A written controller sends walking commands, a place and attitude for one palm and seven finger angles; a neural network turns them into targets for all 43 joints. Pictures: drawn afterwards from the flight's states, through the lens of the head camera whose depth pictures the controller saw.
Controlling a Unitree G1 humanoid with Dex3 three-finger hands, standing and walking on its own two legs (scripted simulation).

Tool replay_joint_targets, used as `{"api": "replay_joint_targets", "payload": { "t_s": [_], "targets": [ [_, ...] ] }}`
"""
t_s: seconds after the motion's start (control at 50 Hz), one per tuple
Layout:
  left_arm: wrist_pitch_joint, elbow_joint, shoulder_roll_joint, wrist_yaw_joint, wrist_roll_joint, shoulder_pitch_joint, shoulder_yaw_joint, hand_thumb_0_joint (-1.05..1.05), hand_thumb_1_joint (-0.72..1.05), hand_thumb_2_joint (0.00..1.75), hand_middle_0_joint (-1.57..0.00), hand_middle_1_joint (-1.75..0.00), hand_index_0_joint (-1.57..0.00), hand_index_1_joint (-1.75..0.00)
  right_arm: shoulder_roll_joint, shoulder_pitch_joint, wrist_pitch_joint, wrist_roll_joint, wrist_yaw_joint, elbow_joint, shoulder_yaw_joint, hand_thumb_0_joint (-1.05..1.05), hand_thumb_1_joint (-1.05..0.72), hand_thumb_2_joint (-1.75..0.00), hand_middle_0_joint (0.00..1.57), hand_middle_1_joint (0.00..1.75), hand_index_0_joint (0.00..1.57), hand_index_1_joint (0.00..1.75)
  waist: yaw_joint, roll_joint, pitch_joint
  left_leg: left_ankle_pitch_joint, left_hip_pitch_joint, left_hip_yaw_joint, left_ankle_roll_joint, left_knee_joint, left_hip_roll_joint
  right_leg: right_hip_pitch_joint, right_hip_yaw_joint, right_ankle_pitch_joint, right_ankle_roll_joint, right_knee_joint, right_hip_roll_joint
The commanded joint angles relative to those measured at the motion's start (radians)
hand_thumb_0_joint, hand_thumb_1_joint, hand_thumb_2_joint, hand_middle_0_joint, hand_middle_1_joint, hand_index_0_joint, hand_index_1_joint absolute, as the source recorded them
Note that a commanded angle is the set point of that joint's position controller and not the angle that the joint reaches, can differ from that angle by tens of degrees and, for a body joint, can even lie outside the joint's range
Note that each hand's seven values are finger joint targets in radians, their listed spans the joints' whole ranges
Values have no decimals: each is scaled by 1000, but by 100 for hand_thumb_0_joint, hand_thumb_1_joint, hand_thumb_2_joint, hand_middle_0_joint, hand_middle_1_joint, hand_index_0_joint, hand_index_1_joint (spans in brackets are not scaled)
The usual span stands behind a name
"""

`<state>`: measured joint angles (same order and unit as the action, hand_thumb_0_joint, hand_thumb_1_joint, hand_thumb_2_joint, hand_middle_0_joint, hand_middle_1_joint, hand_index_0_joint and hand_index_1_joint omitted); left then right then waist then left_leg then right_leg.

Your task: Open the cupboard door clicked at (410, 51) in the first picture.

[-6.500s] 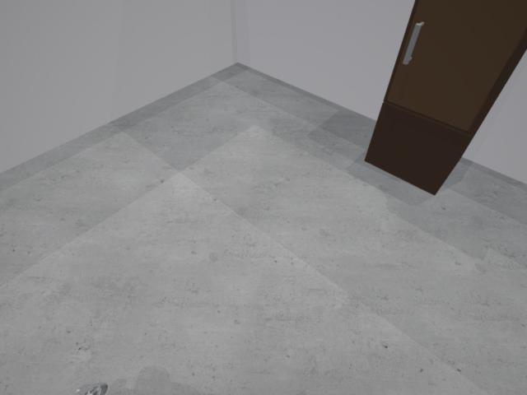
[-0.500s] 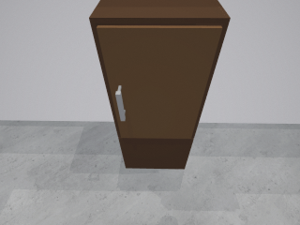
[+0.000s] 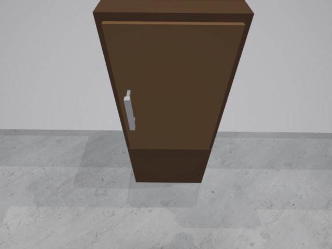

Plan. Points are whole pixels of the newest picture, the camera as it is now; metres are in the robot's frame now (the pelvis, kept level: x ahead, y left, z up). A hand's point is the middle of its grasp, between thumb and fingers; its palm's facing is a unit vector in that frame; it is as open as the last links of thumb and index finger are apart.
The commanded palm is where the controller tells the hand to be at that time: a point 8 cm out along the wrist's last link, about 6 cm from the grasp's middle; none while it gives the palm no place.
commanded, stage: look again from close up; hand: left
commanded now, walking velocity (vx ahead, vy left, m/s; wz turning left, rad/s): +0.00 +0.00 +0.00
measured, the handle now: (130, 110) +0.58 +0.15 -0.06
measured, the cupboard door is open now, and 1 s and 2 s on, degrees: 0 0 0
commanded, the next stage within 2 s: raise the hand with hooked fingers in 0.44 s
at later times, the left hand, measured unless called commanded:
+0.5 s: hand out of the picture +0.06 +0.19 -0.17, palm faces +0.00 -0.98 -0.21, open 7.4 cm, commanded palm none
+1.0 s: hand (86, 242) +0.16 +0.20 -0.08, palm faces +0.08 -1.00 -0.01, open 8.8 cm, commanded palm +0.16 +0.26 -0.06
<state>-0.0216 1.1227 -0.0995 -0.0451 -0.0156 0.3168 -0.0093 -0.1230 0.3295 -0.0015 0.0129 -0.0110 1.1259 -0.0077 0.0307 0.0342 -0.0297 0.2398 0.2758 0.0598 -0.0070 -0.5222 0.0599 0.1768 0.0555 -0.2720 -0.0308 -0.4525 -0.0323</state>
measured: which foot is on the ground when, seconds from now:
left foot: down 0.00-1.00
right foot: down 0.00-1.00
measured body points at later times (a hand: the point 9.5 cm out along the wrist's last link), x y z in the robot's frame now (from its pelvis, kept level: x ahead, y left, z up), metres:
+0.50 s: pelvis +0.03 +0.01 +0.00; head +0.04 +0.01 +0.45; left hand +0.06 +0.25 -0.16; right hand +0.06 -0.22 -0.16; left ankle +0.02 +0.12 -0.74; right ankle -0.02 -0.10 -0.74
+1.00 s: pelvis -0.03 -0.02 -0.11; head +0.02 -0.01 +0.34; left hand +0.15 +0.26 -0.08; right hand +0.21 -0.26 -0.15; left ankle +0.02 +0.12 -0.74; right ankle -0.02 -0.10 -0.74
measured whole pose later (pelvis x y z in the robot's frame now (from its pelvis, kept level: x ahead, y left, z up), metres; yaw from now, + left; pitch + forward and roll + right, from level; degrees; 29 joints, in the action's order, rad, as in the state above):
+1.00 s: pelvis -0.03 -0.02 -0.11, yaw +2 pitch +14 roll -1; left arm -0.50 0.24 -0.22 0.43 0.33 0.33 0.26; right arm -0.28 0.14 0.25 -0.03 -0.05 0.50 -0.06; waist -0.04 -0.01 0.16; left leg 0.50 1.01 -0.02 -0.03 -1.26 0.06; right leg 0.91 0.11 -0.62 -0.07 -1.27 -0.01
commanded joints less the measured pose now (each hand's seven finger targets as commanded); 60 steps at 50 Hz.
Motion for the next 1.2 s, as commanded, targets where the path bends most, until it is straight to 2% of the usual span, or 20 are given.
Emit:
{"api": "replay_joint_targets", "payload": {
  "t_s": [0.0, 0.14, 0.38, 0.5, 0.52, 0.54, 0.56, 0.58, 0.6, 0.62, 0.64, 0.66, 0.72, 0.78, 0.86, 0.88, 0.92, 0.98, 1.04, 1.18],
  "targets": [
    [-27, -83, -132, -7, 2, 17, 20, 0, 90, 90, -20, -30, -20, -30, -69, 76, 26, 10, 0, -76, -3, 0, -90, -90, 20, 30, 20, 30, 7, 53, -33, -6, -6, -84, 30, 55, 32, 142, -117, -90, -42, 61, 126],
    [-17, -73, -121, -1, 2, 41, 16, 0, 90, 90, -20, -30, -20, -30, -111, 27, 38, 3, -11, -91, -1, 0, -90, -90, 20, 30, 20, 30, -26, -64, -48, -97, -14, -96, 52, 110, 47, 74, -96, 56, -13, 14, 112],
    [-12, -82, -189, 1, 0, 11, 29, 0, 90, 90, -20, -30, -20, -30, -155, -33, 44, 1, -18, -68, -4, 0, -90, -90, 20, 30, 20, 30, -34, -26, 12, -277, -105, -69, 50, 98, 51, 11, -92, 247, -4, 6, 132],
    [-8, -79, -201, 4, -1, -3, 29, 0, 90, 90, -20, -30, -20, -30, -170, -69, 40, 1, -20, -67, -8, 0, -90, -90, 20, 30, 20, 30, -34, -31, 2, -254, -117, -66, 49, 107, 54, 19, -101, 247, -3, 25, 137],
    [-18, -55, -178, -37, -10, 72, 24, 0, 90, 90, -20, -30, -20, -30, -184, -111, 36, -9, -15, -129, -13, 0, -90, -90, 20, 30, 20, 30, -49, -70, -33, -421, -72, -40, 20, -98, 76, 62, -158, 570, 24, 43, 180],
    [-222, -1607, -448, -30, 175, -675, 214, 0, 88, 89, -20, -32, -20, -32, -323, -71, 183, -52, -40, -445, -51, 0, -90, -90, 20, 30, 20, 30, 48, 104, 490, -571, -330, -77, 32, 34, -32, -4, -34, 602, -11, -76, 91],
    [-178, -1309, -343, -53, 94, -146, 168, 0, 85, 88, -20, -33, -20, -33, -240, -127, 288, -33, -75, -403, -21, 0, -90, -90, 20, 30, 20, 30, -43, 280, 463, -730, -515, -130, 41, 92, 46, 118, 1, 248, -7, -187, 38],
    [-54, -1159, -103, -71, 138, 116, 28, 0, 83, 87, -21, -34, -21, -34, -195, -141, 316, -51, -70, -400, -32, 0, -90, -90, 20, 30, 20, 30, -6, 249, 312, -704, -375, -104, 3, 113, 15, 221, 41, 15, 7, -240, 27],
    [-52, -1101, -46, -53, 156, 56, 45, 0, 81, 86, -21, -36, -21, -36, -195, -98, 310, -49, -58, -384, -50, 0, -90, -90, 20, 30, 20, 30, 16, 89, 151, -619, -248, -102, 2, 65, 11, 274, 35, 3, 16, -199, 38],
    [-98, -1095, -103, -26, 163, -24, 99, 0, 78, 85, -21, -37, -21, -37, -230, -122, 308, -33, -51, -434, -69, 0, -90, -90, 20, 30, 20, 30, 19, 8, 40, -429, -99, -110, 3, -3, -3, 322, 47, 8, 17, -140, 36],
    [-160, -1005, -145, 11, 170, 24, 176, 0, 76, 84, -21, -39, -21, -39, -249, -130, 299, -21, -48, -450, -84, 0, -90, -90, 20, 30, 20, 30, 10, -107, 36, -250, 19, -90, 5, -72, -27, 344, 62, 57, 16, -117, 30],
    [-236, -903, -102, 62, 194, 156, 180, 0, 74, 83, -21, -40, -21, -40, -243, -146, 295, -12, -44, -486, -85, 0, -90, -90, 20, 30, 20, 30, -10, -220, 36, -164, 122, -79, 10, -138, -44, 380, 67, 84, 18, -162, 27],
    [-479, -837, -93, 254, 232, 265, 223, 0, 67, 80, -22, -45, -22, -45, -241, -194, 292, -7, -7, -566, -102, 0, -90, -90, 20, 30, 20, 30, -89, -261, 210, -190, 324, -50, -2, -335, -66, 448, 50, 217, 8, -417, 23],
    [-660, -836, -226, 448, 279, 136, 314, 0, 60, 77, -22, -50, -22, -50, -250, -213, 302, -22, 15, -635, -108, 0, -90, -90, 20, 30, 20, 30, -94, -76, 270, -49, 501, -38, -5, -496, -82, 557, -52, 97, -6, -536, 43],
    [-592, -1056, -289, 507, 380, -38, 362, 0, 50, 73, -23, -55, -23, -55, -250, -229, 293, -46, -14, -761, -96, 0, -90, -90, 20, 30, 20, 30, -79, -22, 426, 98, 587, -15, 22, -586, -84, 544, -175, -174, 22, -482, 57],
    [-575, -1110, -316, 501, 400, -101, 379, 0, 48, 72, -23, -57, -23, -57, -251, -215, 287, -46, -24, -767, -89, 0, -90, -90, 20, 30, 20, 30, -58, -56, 413, 123, 622, -25, 26, -617, -75, 554, -209, -226, 32, -466, 55],
    [-571, -1205, -320, 477, 394, -187, 349, 0, 43, 70, -23, -60, -23, -60, -246, -201, 287, -51, -44, -773, -77, 0, -90, -90, 20, 30, 20, 30, -29, 14, 339, 241, 633, -38, 35, -612, -58, 646, -214, -485, 19, -412, 46],
    [-579, -1315, -367, 458, 368, -297, 326, 0, 36, 67, -24, -64, -24, -64, -250, -155, 300, -40, -77, -735, -57, 0, -90, -90, 20, 30, 20, 30, 14, 21, 366, 165, 610, -62, 50, -654, -36, 654, -218, -355, 22, -435, 36],
    [-528, -1221, -342, 476, 358, -218, 314, 0, 29, 64, -24, -69, -24, -69, -248, -139, 309, -43, -87, -687, -50, 0, -90, -90, 20, 30, 20, 30, 16, 46, 378, 108, 589, -79, 50, -638, -33, 644, -174, -211, 27, -463, 30],
    [-389, -1042, -388, 493, 392, -113, 428, 0, 13, 57, -25, -80, -25, -80, -242, -168, 292, -45, -74, -678, -48, 0, -90, -90, 20, 30, 20, 30, -50, -27, 401, 54, 607, -94, 43, -580, -40, 555, -139, -140, 33, -469, 36]
  ]
}}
